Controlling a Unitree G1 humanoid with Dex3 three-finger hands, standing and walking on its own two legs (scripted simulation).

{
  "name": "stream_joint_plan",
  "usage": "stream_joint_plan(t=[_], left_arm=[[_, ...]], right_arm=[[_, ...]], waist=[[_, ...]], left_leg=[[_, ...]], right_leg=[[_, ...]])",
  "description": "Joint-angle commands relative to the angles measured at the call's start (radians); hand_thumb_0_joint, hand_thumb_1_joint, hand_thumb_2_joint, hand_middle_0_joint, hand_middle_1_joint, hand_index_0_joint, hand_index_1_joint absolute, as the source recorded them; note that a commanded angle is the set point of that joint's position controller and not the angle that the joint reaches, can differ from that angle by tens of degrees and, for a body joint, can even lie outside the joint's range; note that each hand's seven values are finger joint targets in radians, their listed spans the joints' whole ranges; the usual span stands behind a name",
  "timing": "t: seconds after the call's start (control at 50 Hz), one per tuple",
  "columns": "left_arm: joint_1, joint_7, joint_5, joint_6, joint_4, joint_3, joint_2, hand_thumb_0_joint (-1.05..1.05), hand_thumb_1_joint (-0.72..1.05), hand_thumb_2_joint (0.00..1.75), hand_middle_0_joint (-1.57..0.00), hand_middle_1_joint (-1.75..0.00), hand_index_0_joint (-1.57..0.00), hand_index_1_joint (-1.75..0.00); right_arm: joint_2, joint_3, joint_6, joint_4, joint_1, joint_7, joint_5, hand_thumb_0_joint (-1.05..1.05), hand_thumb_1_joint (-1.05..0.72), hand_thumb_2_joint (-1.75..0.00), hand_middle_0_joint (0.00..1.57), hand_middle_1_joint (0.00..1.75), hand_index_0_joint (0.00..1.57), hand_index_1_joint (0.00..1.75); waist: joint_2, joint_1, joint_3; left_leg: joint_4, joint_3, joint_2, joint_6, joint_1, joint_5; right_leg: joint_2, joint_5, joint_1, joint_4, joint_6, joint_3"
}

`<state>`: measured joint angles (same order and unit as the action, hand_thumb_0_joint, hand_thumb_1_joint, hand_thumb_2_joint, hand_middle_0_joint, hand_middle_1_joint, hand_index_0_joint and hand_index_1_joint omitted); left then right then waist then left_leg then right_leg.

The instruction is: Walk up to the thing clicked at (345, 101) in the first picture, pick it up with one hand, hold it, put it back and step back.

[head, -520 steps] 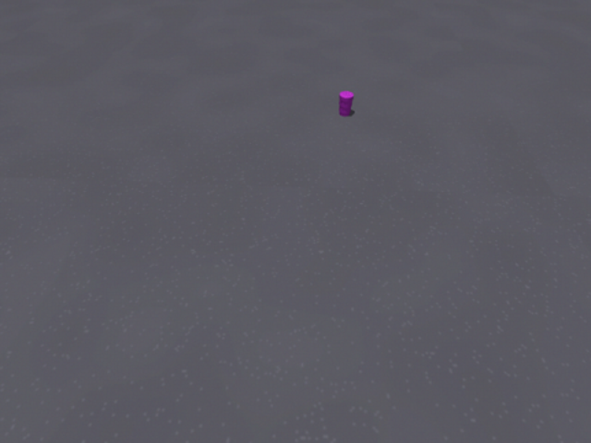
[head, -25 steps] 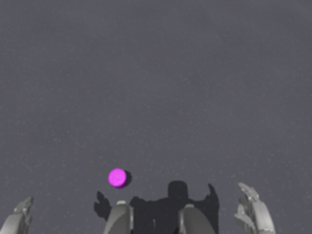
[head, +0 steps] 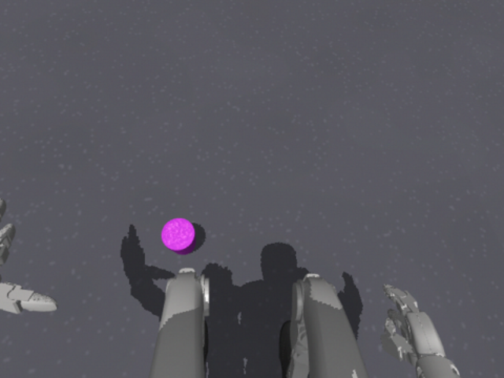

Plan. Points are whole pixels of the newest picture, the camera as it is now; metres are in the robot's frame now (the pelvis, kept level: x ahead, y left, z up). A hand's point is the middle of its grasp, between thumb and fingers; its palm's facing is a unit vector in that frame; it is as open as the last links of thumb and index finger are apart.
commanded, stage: go down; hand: left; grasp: from the side
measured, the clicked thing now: (181, 239) +0.41 +0.19 -0.46
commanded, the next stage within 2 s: approach in 1.32 s
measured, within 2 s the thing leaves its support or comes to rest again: neither
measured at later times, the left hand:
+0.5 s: hand (32, 244) +0.32 +0.38 -0.11, palm faces +0.16 -0.97 -0.19, open 16.8 cm
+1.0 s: hand (38, 236) +0.34 +0.39 -0.13, palm faces +0.15 -0.98 -0.16, open 17.2 cm
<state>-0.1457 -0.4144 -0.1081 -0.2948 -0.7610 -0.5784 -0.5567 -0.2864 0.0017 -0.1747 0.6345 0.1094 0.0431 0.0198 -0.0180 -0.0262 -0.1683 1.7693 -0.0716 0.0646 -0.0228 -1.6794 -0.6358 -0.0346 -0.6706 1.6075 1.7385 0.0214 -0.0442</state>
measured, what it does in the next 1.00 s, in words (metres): lowers itself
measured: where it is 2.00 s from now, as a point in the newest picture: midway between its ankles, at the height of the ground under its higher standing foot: (243, 374)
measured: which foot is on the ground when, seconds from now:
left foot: down 0.00-1.00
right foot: down 0.00-1.00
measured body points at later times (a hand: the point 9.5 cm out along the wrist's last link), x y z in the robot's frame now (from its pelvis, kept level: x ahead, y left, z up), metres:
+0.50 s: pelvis -0.02 +0.00 -0.08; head +0.18 +0.04 +0.32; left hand +0.31 +0.43 -0.10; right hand +0.14 -0.28 -0.19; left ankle +0.07 +0.13 -0.50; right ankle +0.06 -0.14 -0.50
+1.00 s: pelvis -0.03 +0.00 -0.13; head +0.17 +0.04 +0.27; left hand +0.32 +0.44 -0.12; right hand +0.13 -0.28 -0.24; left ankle +0.07 +0.13 -0.50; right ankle +0.06 -0.14 -0.50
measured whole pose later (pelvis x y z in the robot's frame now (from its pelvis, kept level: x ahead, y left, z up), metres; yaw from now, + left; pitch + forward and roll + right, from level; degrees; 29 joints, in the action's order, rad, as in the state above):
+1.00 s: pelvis -0.03 +0.00 -0.13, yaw -3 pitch +32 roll -6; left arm -0.45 -0.67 -0.18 -0.37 -0.97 -0.77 -0.78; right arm -0.34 0.06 -0.17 0.72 0.09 0.03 0.04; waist -0.03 -0.04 -0.11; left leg 2.18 -0.13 0.06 -0.03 -2.08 -0.66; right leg -0.02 -0.70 2.00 2.14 0.02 -0.05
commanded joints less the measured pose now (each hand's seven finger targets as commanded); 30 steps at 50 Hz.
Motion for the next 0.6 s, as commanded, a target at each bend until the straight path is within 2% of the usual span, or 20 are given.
stream_joint_plan(t=[0.0, 0.02, 0.06, 0.08, 0.1, 0.14, 0.16, 0.24, 0.26, 0.28, 0.3, 0.38, 0.4, 0.42, 0.46, 0.52, 0.54, 0.56, 0.58], left_arm=[[-0.167, -0.038, -0.037, -0.114, 0.129, -0.117, -0.356, 0.0, -0.41, 0.15, -0.03, -0.14, -0.04, -0.13], [-0.187, -0.047, -0.041, -0.122, 0.109, -0.125, -0.363, 0.0, -0.41, 0.15, -0.04, -0.14, -0.04, -0.13], [-0.189, -0.067, -0.04, -0.132, 0.095, -0.145, -0.398, 0.0, -0.41, 0.14, -0.04, -0.13, -0.04, -0.12], [-0.21, -0.075, -0.042, -0.133, 0.081, -0.148, -0.413, 0.0, -0.4, 0.15, -0.04, -0.13, -0.04, -0.12], [-0.207, -0.085, -0.047, -0.134, 0.044, -0.157, -0.407, 0.0, -0.4, 0.14, -0.04, -0.12, -0.04, -0.12], [-0.226, -0.097, -0.056, -0.138, 0.044, -0.174, -0.431, 0.0, -0.39, 0.14, -0.03, -0.11, -0.03, -0.1], [-0.262, -0.104, -0.06, -0.141, 0.055, -0.182, -0.46, 0.0, -0.4, 0.14, -0.03, -0.11, -0.03, -0.11], [-0.261, -0.131, -0.066, -0.137, 0.01, -0.2, -0.478, 0.0, -0.39, 0.13, -0.03, -0.11, -0.03, -0.11], [-0.284, -0.138, -0.067, -0.139, 0.017, -0.203, -0.489, 0.0, -0.4, 0.12, -0.04, -0.11, -0.03, -0.1], [-0.288, -0.141, -0.069, -0.143, 0.028, -0.229, -0.53, 0.0, -0.4, 0.13, -0.04, -0.11, -0.03, -0.1], [-0.275, -0.145, -0.069, -0.14, 0.012, -0.232, -0.535, 0.0, -0.41, 0.13, -0.04, -0.11, -0.03, -0.1], [-0.337, -0.17, -0.082, -0.144, 0.01, -0.213, -0.517, 0.0, -0.42, 0.13, -0.04, -0.11, -0.03, -0.1], [-0.337, -0.176, -0.084, -0.146, -0.002, -0.227, -0.53, 0.0, -0.42, 0.13, -0.03, -0.11, -0.03, -0.11], [-0.328, -0.181, -0.086, -0.144, -0.017, -0.227, -0.527, 0.0, -0.41, 0.13, -0.03, -0.1, -0.03, -0.1], [-0.358, -0.19, -0.084, -0.15, 0.018, -0.24, -0.565, 0.0, -0.45, 0.13, -0.03, -0.1, -0.03, -0.1], [-0.376, -0.203, -0.094, -0.146, -0.006, -0.237, -0.557, 0.0, -0.46, 0.12, -0.04, -0.1, -0.03, -0.1], [-0.39, -0.209, -0.096, -0.149, 0.012, -0.239, -0.567, 0.0, -0.45, 0.12, -0.03, -0.09, -0.03, -0.09], [-0.387, -0.209, -0.095, -0.147, -0.003, -0.252, -0.587, 0.0, -0.48, 0.12, -0.03, -0.09, -0.03, -0.1], [-0.38, -0.213, -0.095, -0.145, -0.006, -0.252, -0.584, 0.0, -0.46, 0.12, -0.04, -0.1, -0.03, -0.1]], right_arm=[[-0.207, -0.077, -0.033, -0.087, 0.054, 0.021, 0.002, 0.0, -0.88, -0.9, 0.2, 0.3, 0.2, 0.3], [-0.212, -0.071, -0.035, -0.085, 0.061, 0.02, 0.002, 0.0, -0.89, -0.9, 0.2, 0.3, 0.2, 0.3], [-0.226, -0.066, -0.033, -0.068, 0.068, 0.019, 0.005, 0.0, -0.89, -0.9, 0.2, 0.3, 0.2, 0.3], [-0.225, -0.064, -0.031, -0.069, 0.068, 0.02, 0.006, 0.0, -0.89, -0.9, 0.2, 0.3, 0.2, 0.3], [-0.234, -0.064, -0.029, -0.059, 0.07, 0.02, 0.006, 0.0, -0.89, -0.9, 0.2, 0.3, 0.2, 0.3], [-0.23, -0.058, -0.028, -0.061, 0.061, 0.02, 0.009, 0.0, -0.89, -0.9, 0.2, 0.3, 0.2, 0.3], [-0.229, -0.052, -0.027, -0.057, 0.066, 0.021, 0.01, 0.0, -0.89, -0.9, 0.2, 0.3, 0.2, 0.3], [-0.24, -0.05, -0.024, -0.042, 0.062, 0.018, 0.008, 0.0, -0.89, -0.9, 0.2, 0.3, 0.2, 0.3], [-0.245, -0.051, -0.023, -0.033, 0.072, 0.018, 0.011, 0.0, -0.89, -0.9, 0.2, 0.3, 0.2, 0.3], [-0.251, -0.048, -0.02, -0.037, 0.072, 0.019, 0.01, 0.0, -0.89, -0.9, 0.2, 0.3, 0.2, 0.3], [-0.249, -0.044, -0.018, -0.038, 0.073, 0.018, 0.01, 0.0, -0.9, -0.9, 0.2, 0.3, 0.2, 0.3], [-0.247, -0.043, -0.021, -0.019, 0.074, 0.017, 0.01, 0.0, -0.9, -0.9, 0.2, 0.3, 0.2, 0.3], [-0.254, -0.044, -0.022, -0.017, 0.07, 0.017, 0.009, 0.0, -0.9, -0.9, 0.2, 0.3, 0.2, 0.3], [-0.256, -0.042, -0.023, -0.005, 0.08, 0.016, 0.012, 0.0, -0.9, -0.9, 0.2, 0.3, 0.2, 0.3], [-0.264, -0.042, -0.021, -0.006, 0.084, 0.015, 0.013, 0.0, -0.91, -0.91, 0.2, 0.3, 0.2, 0.3], [-0.263, -0.036, -0.025, 0.0, 0.082, 0.014, 0.012, 0.0, -0.91, -0.91, 0.2, 0.3, 0.2, 0.3], [-0.263, -0.036, -0.025, 0.001, 0.074, 0.016, 0.014, 0.0, -0.91, -0.91, 0.2, 0.3, 0.2, 0.3], [-0.264, -0.037, -0.024, 0.002, 0.084, 0.016, 0.016, 0.0, -0.91, -0.91, 0.2, 0.3, 0.2, 0.3], [-0.264, -0.034, -0.025, 0.004, 0.086, 0.016, 0.016, 0.0, -0.91, -0.91, 0.2, 0.3, 0.2, 0.3]], waist=[[0.162, 0.028, -0.476], [0.161, 0.021, -0.509], [0.189, 0.038, -0.543], [0.179, 0.034, -0.529], [0.171, 0.032, -0.517], [0.162, 0.041, -0.527], [0.163, 0.041, -0.528], [0.151, 0.044, -0.494], [0.17, 0.041, -0.522], [0.177, 0.052, -0.547], [0.158, 0.052, -0.559], [0.165, 0.034, -0.498], [0.172, 0.037, -0.499], [0.175, 0.037, -0.508], [0.204, 0.04, -0.553], [0.191, 0.03, -0.524], [0.204, 0.038, -0.528], [0.186, 0.034, -0.553], [0.179, 0.038, -0.538]], left_leg=[[-0.199, -0.002, -0.027, 0.034, 0.355, 0.09], [-0.184, -0.009, -0.027, 0.034, 0.369, 0.126], [-0.162, -0.013, -0.026, 0.031, 0.4, 0.187], [-0.152, -0.01, -0.026, 0.033, 0.361, 0.149], [-0.146, -0.018, -0.025, 0.032, 0.36, 0.157], [-0.115, 0.0, -0.028, 0.037, 0.311, 0.125], [-0.097, 0.01, -0.029, 0.038, 0.273, 0.11], [-0.075, 0.007, -0.025, 0.039, 0.221, 0.06], [-0.054, 0.008, -0.025, 0.038, 0.229, 0.087], [-0.047, 0.009, -0.026, 0.038, 0.235, 0.112], [-0.034, 0.012, -0.026, 0.039, 0.219, 0.132], [-0.016, 0.012, -0.022, 0.04, 0.157, 0.051], [-0.011, 0.005, -0.02, 0.04, 0.167, 0.045], [0.003, 0.007, -0.02, 0.038, 0.173, 0.072], [0.017, 0.002, -0.02, 0.035, 0.195, 0.107], [0.031, 0.003, -0.021, 0.037, 0.154, 0.075], [0.039, 0.006, -0.021, 0.038, 0.151, 0.07], [0.057, 0.015, -0.023, 0.04, 0.142, 0.081], [0.061, 0.018, -0.024, 0.04, 0.123, 0.084]], right_leg=[[0.031, 0.108, -0.132, -0.169, -0.05, 0.019], [0.033, 0.137, -0.12, -0.141, -0.052, 0.006], [0.034, 0.173, -0.093, -0.102, -0.057, -0.007], [0.035, 0.143, -0.082, -0.102, -0.056, -0.006], [0.036, 0.151, -0.062, -0.085, -0.057, -0.013], [0.036, 0.128, -0.07, -0.086, -0.054, -0.002], [0.035, 0.115, -0.09, -0.086, -0.053, 0.009], [0.039, 0.073, -0.036, -0.051, -0.054, -0.001], [0.038, 0.1, -0.036, -0.031, -0.055, -0.003], [0.039, 0.119, -0.043, -0.016, -0.056, -0.009], [0.04, 0.133, -0.056, -0.012, -0.055, -0.011], [0.043, 0.066, 0.008, 0.005, -0.055, -0.01], [0.045, 0.067, 0.033, 0.022, -0.057, -0.018], [0.045, 0.092, 0.033, 0.036, -0.057, -0.021], [0.044, 0.121, 0.042, 0.066, -0.059, -0.029], [0.046, 0.095, 0.064, 0.075, -0.059, -0.033], [0.046, 0.093, 0.071, 0.082, -0.059, -0.031], [0.047, 0.095, 0.048, 0.074, -0.056, -0.026], [0.046, 0.095, 0.045, 0.078, -0.056, -0.028]])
